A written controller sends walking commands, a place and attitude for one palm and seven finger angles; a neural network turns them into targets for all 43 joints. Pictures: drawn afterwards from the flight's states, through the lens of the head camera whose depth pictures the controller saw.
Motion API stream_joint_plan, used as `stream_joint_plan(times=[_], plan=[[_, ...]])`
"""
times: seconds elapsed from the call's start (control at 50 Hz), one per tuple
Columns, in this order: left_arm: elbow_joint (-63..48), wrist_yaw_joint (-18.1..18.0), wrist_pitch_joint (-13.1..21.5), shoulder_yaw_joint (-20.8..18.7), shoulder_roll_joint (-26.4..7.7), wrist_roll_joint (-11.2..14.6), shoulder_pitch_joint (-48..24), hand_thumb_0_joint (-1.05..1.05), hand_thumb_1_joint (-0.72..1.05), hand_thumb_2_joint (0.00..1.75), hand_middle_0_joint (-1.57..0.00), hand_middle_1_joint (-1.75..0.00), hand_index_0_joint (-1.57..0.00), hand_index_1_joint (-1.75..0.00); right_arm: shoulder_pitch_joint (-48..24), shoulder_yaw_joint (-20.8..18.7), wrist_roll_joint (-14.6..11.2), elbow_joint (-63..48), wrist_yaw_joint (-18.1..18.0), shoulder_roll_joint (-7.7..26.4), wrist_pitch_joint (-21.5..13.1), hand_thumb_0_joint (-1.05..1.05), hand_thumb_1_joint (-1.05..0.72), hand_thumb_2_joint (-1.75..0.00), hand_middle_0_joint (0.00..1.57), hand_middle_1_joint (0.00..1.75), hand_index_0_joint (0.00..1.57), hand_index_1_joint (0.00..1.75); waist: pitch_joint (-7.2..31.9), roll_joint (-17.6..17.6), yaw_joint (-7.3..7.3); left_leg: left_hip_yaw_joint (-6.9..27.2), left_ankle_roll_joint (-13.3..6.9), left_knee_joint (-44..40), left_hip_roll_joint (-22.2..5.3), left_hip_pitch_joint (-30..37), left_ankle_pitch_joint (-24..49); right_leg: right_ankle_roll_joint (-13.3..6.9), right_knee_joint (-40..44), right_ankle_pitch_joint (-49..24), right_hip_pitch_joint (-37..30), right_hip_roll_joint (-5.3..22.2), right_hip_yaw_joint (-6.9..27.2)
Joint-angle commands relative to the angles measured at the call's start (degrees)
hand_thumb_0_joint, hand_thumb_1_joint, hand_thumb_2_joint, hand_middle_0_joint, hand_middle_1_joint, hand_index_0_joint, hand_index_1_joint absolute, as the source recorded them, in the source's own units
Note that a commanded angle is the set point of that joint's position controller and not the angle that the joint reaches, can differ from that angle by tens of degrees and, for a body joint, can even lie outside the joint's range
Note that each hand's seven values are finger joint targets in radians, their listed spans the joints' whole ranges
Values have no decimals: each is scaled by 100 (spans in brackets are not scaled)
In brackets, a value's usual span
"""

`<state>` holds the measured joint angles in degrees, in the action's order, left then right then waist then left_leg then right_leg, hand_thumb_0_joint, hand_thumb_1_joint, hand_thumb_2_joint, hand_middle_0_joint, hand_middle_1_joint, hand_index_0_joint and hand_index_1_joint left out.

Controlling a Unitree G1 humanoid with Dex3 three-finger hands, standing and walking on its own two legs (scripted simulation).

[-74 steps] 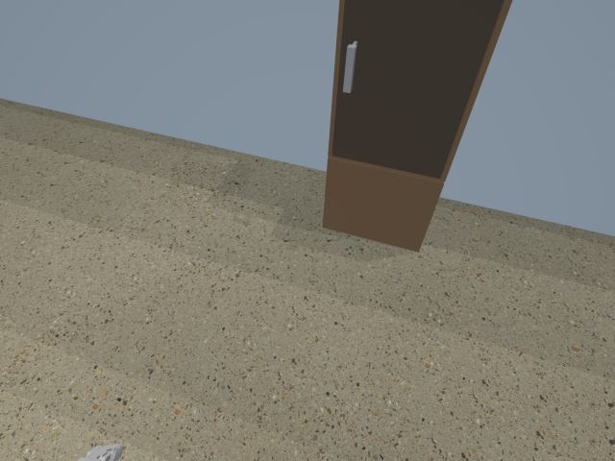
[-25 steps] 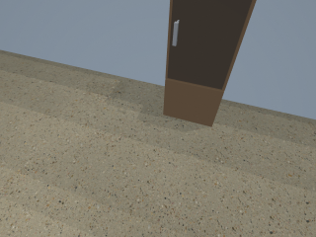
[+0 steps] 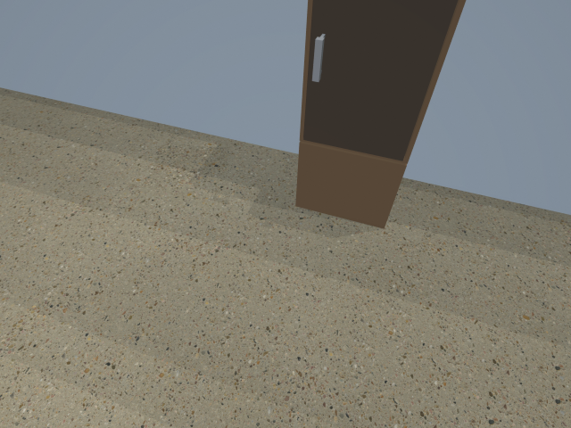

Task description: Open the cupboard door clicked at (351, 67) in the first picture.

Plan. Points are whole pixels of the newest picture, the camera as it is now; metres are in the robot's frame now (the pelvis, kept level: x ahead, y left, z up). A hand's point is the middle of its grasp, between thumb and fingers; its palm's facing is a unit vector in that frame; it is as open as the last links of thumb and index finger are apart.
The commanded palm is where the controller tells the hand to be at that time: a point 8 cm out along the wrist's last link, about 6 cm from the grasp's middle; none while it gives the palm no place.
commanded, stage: walk to a spot facing it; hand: left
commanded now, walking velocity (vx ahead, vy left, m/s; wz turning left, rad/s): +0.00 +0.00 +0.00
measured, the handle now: (319, 57) +1.19 -0.04 +0.00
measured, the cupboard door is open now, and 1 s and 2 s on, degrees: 0 0 0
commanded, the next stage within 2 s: turn to face it in 0.78 s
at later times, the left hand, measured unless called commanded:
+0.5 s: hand out of the picture +0.07 +0.21 -0.19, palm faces -0.01 -0.99 -0.15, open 7.4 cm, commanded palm none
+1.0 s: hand (222, 314) +0.36 +0.15 -0.17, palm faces +0.05 -0.97 -0.23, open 7.2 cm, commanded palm none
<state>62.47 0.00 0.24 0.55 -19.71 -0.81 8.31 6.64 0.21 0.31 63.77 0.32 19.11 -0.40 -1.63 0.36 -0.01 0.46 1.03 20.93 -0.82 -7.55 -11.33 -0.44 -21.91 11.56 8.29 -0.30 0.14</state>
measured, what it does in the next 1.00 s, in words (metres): walks ahead: right foot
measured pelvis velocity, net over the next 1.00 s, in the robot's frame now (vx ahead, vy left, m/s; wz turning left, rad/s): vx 0.30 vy -0.04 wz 0.02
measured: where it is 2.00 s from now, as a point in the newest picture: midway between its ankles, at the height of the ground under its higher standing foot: (301, 389)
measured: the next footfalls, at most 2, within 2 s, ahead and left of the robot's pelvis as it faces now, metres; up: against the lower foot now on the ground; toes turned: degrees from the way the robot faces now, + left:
right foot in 0.76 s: +0.36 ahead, -0.12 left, +0.00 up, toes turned -9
left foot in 1.18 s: +0.46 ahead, +0.09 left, +0.00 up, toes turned +5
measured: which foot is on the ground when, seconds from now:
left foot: down 0.00-0.76, up 0.78-1.00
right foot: down 0.00-0.36, up 0.38-0.74, down 0.76-1.00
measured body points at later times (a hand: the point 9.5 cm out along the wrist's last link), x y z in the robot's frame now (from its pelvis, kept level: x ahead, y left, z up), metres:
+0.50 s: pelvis +0.09 +0.03 -0.01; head +0.10 +0.05 +0.44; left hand +0.07 +0.26 -0.17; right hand +0.02 -0.19 -0.15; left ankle +0.01 +0.13 -0.75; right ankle +0.05 -0.10 -0.68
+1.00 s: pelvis +0.30 -0.04 -0.01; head +0.31 -0.04 +0.44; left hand +0.36 +0.20 -0.16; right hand +0.33 -0.27 -0.17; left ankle +0.32 +0.10 -0.68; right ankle +0.32 -0.11 -0.75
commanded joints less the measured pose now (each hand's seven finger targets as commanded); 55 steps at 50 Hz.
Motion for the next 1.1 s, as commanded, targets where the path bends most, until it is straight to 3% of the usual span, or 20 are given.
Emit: stream_joint_plan(times=[0.0, 0.08, 0.14, 0.2, 0.28, 0.3, 0.34, 0.36, 0.42, 0.48, 0.62, 0.66, 0.7, 0.72, 0.74, 0.76, 0.82, 0.9, 0.96, 1.08], plan=[[-372, -70, 149, -250, -1183, 14, -244, 0, 90, 90, -20, -30, -20, -30, -305, -210, 11, -367, -99, 1212, -137, 0, -90, -90, 20, 30, 20, 30, 282, -66, 11, 491, -227, -316, -585, 53, 711, -144, 414, -767, 3, 719, 639], [-168, -88, 29, -100, -454, 17, 182, 0, 90, 90, -20, -30, -20, -30, 77, -22, 66, -186, -61, 449, -23, 0, -90, -90, 20, 30, 20, 30, 297, 43, 13, 329, -107, -216, -487, -10, -156, -32, 480, 464, 45, 694, 621], [-179, -14, -43, -191, -599, -39, 490, 0, 90, 90, -20, -30, -20, -30, 290, -59, 125, -216, -23, 415, 44, 0, -90, -90, 20, 30, 20, 30, -179, 355, 85, 215, -141, 91, -228, -767, -1719, -200, 727, 2310, 299, 755, 1032], [-232, -4, -39, -323, -787, -47, 846, 0, 90, 90, -20, -30, -20, -30, 393, -98, 128, -361, -15, 286, 34, 0, -90, -90, 20, 30, 20, 30, -521, 841, 157, -220, -134, 1146, -31, -1397, -1652, -578, 1188, 3199, 338, 1296, 1718], [-354, 2, 84, -385, -549, -5, 800, 0, 90, 90, -20, -30, -20, -30, 950, -150, 89, -329, -6, 48, -123, 0, -90, -90, 20, 30, 20, 30, -478, 453, -118, -298, -221, 816, -192, -654, -1021, -732, 672, 2187, 760, 1275, 1281], [-397, 16, 84, -370, -408, 2, 695, 0, 90, 90, -20, -30, -20, -30, 1271, -177, 77, -234, -11, 39, -155, 0, -90, -90, 20, 30, 20, 30, -478, 76, -247, -150, -278, 438, -251, -137, -1124, -601, 218, 2023, 1163, 972, 853], [-644, 67, 100, -279, 199, -10, 346, 0, 90, 90, -20, -30, -20, -30, 2324, -354, 150, 61, -75, 610, -233, 0, -90, -90, 20, 30, 20, 30, -675, -1799, -619, 2190, -911, -1043, -1714, 688, -2074, -107, -2404, 1692, 2653, -83, -546], [-837, 33, 158, -286, 153, -66, -33, 0, 90, 90, -20, -30, -20, -30, 2588, -358, 128, 121, -121, 538, -248, 0, -90, -90, 20, 30, 20, 30, -970, -1544, -649, 2715, -1188, -1387, -2071, 730, -1739, -123, -3234, 1951, 3222, 76, -210], [-708, 110, 239, -349, 282, -69, 88, 0, 90, 90, -20, -30, -20, -30, 2411, -251, 85, 69, -199, 32, -387, 0, -90, -90, 20, 30, 20, 30, -894, -577, -393, 1907, -1289, -1070, -1923, 1005, 339, -76, -4015, 1205, 3522, 580, 10], [-636, 156, 193, -343, 530, -56, 234, 0, 90, 90, -20, -30, -20, -30, 2476, -242, 77, 130, -250, -165, -487, 0, -90, -90, 20, 30, 20, 30, -526, -684, -241, 887, -1122, -912, -1528, 1216, 1577, 49, -3916, 760, 3320, 634, -227], [-897, 215, 180, -327, 862, -3, -479, 0, 90, 90, -20, -30, -20, -30, 2588, -261, 104, 359, -272, -331, -502, 0, -90, -90, 20, 30, 20, 30, -776, -855, -234, -48, -911, -1038, -1298, 552, 2152, -88, -1851, 41, 2165, 389, -816], [-763, 179, 204, -369, 767, -14, -32, 0, 90, 90, -20, -30, -20, -30, 2503, -300, 78, 390, -276, -215, -487, 0, -90, -90, 20, 30, 20, 30, -535, -825, 2, -223, -867, -428, -1361, 585, 3336, -248, -1590, -19, 1409, 196, -880], [-369, 114, 275, -479, 502, -61, 1295, 0, 90, 90, -20, -30, -20, -30, 2362, -342, 44, 359, -252, -144, -468, 0, -90, -90, 20, 30, 20, 30, 174, -555, 584, -469, -599, 1128, -1101, 377, 3734, -359, -1024, -402, -173, -6, -935], [-130, 46, 357, -602, 66, -120, 2086, 0, 90, 90, -20, -30, -20, -30, 2423, -326, 0, 317, -193, -327, -463, 0, -90, -90, 20, 30, 20, 30, 675, -11, 889, -557, -385, 2608, -860, -744, 2356, -582, -908, -396, -1653, 693, -152], [-26, -46, 394, -779, -603, -117, 2639, 0, 90, 90, -20, -30, -20, -30, 2831, -268, -54, 167, -166, -746, -474, 0, -90, -90, 20, 30, 20, 30, 1543, 1500, 857, -638, -153, 4761, 63, -2108, -1662, -1187, -232, -474, -2685, 2538, 2580], [-14, -60, 365, -780, -702, 10, 2508, 0, 90, 90, -20, -30, -20, -30, 2442, -283, -55, 35, -180, -667, -422, 0, -90, -90, 20, 30, 20, 30, 1421, 1111, 820, 69, -327, 5765, -59, -2336, -2118, -1366, 464, -77, -2122, 2841, 3197], [-357, -103, 375, -529, 129, -20, 966, 0, 90, 90, -20, -30, -20, -30, 1808, -323, 35, -47, -119, -888, -291, 0, -90, -90, 20, 30, 20, 30, -222, 111, 183, 189, -332, 5794, -741, -2425, -867, -918, 874, 544, 386, 2389, 1575], [-302, -140, 453, -319, 629, -68, 770, 0, 90, 90, -20, -30, -20, -30, 2058, -276, 104, -16, -106, -1153, -52, 0, -90, -90, 20, 30, 20, 30, -297, 188, -287, -124, -84, 4620, -745, -1786, -671, -779, 840, -1702, 1322, 1795, 36], [-377, -139, 402, -299, 633, -54, 759, 0, 90, 90, -20, -30, -20, -30, 1706, -228, 93, -231, -89, -1187, -9, 0, -90, -90, 20, 30, 20, 30, -300, 592, -300, -470, 73, 3409, -687, -1573, -405, -871, 707, -2479, 1353, 1439, -286], [-344, -130, 253, -426, 290, -38, 1086, 0, 90, 90, -20, -30, -20, -30, 709, -229, 61, -587, -117, -831, -127, 0, -90, -90, 20, 30, 20, 30, 47, 646, 20, -657, 153, 1801, -416, -1241, -183, -872, 145, -3086, 332, 1326, 265]])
